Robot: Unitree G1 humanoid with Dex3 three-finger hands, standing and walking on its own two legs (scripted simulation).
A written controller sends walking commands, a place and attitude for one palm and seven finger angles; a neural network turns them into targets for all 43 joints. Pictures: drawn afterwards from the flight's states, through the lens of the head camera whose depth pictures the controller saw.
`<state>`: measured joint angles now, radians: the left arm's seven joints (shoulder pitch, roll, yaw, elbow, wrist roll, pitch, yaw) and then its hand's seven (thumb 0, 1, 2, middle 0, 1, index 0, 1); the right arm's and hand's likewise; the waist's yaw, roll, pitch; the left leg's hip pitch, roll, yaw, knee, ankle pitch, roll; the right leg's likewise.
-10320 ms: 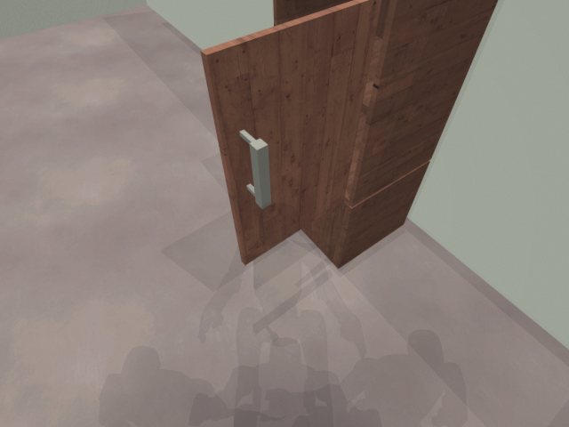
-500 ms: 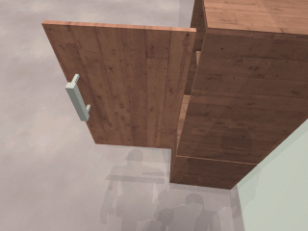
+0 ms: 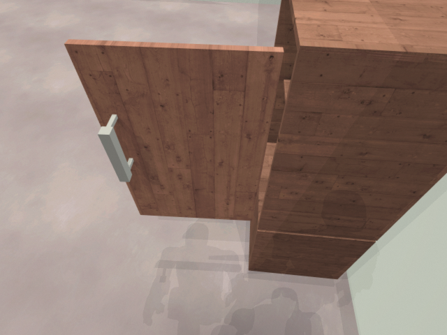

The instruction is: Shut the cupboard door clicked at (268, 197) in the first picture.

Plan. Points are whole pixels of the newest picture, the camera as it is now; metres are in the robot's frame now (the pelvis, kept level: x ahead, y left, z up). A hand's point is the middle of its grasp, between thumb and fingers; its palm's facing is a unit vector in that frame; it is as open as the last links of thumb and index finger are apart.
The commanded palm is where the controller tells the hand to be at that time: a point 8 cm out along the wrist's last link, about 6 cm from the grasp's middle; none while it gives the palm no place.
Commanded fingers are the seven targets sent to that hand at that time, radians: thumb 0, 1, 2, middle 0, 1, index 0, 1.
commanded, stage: look again from close up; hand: left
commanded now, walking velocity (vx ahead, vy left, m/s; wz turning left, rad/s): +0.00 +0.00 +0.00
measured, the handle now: (119, 149) +0.49 +0.28 +0.02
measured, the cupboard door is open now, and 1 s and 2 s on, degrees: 92 92 92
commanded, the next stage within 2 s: shuffle to correct the standing spot in 0.02 s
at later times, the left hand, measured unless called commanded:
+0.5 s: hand out of the picture +0.01 +0.21 -0.19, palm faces +0.04 -0.97 -0.23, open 7.4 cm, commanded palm none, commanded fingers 0.00 0.90 0.90 -0.20 -0.30 -0.20 -0.30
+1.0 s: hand out of the picture +0.05 +0.26 -0.16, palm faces +0.06 -0.97 -0.24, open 7.4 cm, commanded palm none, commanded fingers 0.00 0.90 0.90 -0.20 -0.30 -0.20 -0.30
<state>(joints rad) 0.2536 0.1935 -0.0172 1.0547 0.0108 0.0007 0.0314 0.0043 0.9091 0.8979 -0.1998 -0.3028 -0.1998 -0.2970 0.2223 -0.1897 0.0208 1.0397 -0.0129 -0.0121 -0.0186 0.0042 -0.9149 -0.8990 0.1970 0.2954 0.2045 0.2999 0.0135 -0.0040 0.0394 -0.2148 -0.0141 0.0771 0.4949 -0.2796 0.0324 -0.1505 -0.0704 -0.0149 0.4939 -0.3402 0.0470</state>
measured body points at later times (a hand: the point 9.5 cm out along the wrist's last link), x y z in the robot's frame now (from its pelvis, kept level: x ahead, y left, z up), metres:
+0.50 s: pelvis +0.02 +0.02 -0.01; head +0.05 +0.03 +0.44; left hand +0.01 +0.26 -0.17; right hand +0.05 -0.23 -0.15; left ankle -0.01 +0.10 -0.74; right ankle -0.05 -0.14 -0.73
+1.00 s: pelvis +0.04 +0.07 +0.01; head +0.09 +0.06 +0.45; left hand +0.04 +0.31 -0.14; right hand +0.13 -0.17 -0.15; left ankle +0.06 +0.23 -0.68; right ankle +0.01 -0.07 -0.74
